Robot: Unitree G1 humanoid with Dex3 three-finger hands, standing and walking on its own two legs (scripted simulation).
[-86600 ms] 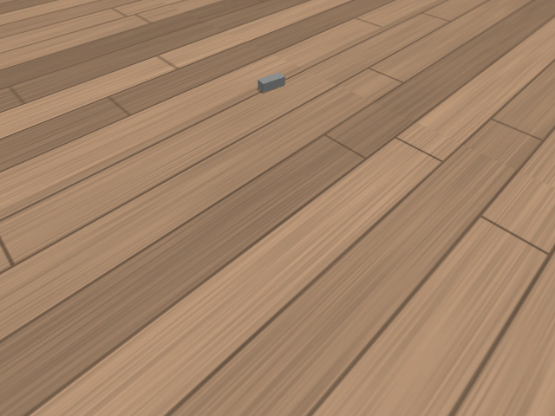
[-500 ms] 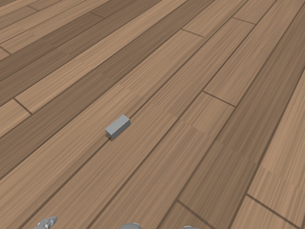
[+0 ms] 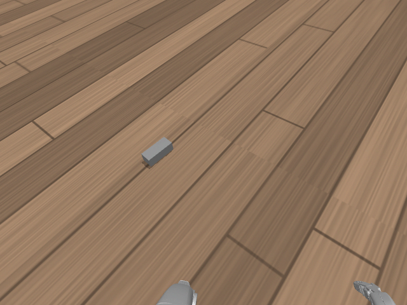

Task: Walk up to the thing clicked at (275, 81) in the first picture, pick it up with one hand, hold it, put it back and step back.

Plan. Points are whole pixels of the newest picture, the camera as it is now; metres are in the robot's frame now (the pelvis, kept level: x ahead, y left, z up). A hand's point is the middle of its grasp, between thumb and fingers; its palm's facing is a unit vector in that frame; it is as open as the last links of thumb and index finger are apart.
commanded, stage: step back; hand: left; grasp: from above
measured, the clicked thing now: (157, 151) +1.03 +0.38 -0.72
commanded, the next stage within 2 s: stand in 1.14 s
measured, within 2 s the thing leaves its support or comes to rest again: neither
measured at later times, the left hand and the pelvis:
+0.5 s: hand out of the picture -0.07 +0.30 -0.13, palm faces +0.12 -0.91 -0.41, open 7.4 cm; pelvis -0.08 +0.01 +0.01, yaw +7 degrees
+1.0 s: hand out of the picture -0.01 +0.31 -0.15, palm faces +0.13 -0.91 -0.39, open 7.4 cm; pelvis -0.04 +0.04 +0.00, yaw +6 degrees
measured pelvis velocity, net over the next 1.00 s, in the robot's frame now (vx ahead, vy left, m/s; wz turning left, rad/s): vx -0.04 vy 0.04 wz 0.11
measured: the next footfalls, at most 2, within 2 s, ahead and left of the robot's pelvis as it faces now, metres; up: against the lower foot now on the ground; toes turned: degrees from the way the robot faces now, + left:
left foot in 0.28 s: -0.07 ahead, +0.15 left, +0.00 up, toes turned +5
right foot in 0.58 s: +0.01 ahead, -0.09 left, +0.00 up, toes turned +5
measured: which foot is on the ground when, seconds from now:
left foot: up 0.00-0.26, down 0.28-0.60, up 0.62-0.92, down 0.94-1.00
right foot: down 0.00-0.32, up 0.34-0.56, down 0.58-1.00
